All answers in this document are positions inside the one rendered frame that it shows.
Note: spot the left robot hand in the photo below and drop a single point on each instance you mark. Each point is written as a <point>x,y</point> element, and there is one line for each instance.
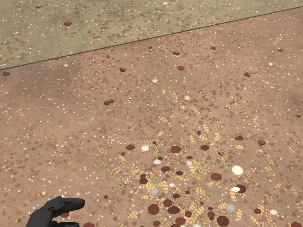
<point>43,217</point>

